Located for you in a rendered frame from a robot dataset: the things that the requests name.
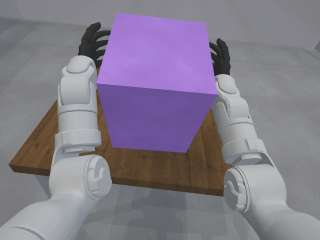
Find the table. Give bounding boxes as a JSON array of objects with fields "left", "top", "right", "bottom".
[{"left": 8, "top": 66, "right": 233, "bottom": 199}]

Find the robot right upper arm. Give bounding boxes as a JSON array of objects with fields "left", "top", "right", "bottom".
[{"left": 223, "top": 164, "right": 320, "bottom": 240}]

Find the robot left hand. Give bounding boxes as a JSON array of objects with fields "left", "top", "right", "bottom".
[{"left": 78, "top": 22, "right": 111, "bottom": 69}]

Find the right robot forearm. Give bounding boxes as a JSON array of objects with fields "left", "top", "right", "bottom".
[{"left": 210, "top": 74, "right": 287, "bottom": 200}]

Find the robot right hand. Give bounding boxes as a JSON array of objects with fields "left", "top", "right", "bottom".
[{"left": 209, "top": 38, "right": 231, "bottom": 77}]

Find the carton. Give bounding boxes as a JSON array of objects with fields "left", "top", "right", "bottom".
[{"left": 96, "top": 13, "right": 218, "bottom": 153}]

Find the robot left upper arm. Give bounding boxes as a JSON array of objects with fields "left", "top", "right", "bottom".
[{"left": 0, "top": 154, "right": 112, "bottom": 240}]

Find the left robot forearm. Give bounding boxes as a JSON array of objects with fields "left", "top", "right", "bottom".
[{"left": 49, "top": 55, "right": 102, "bottom": 192}]

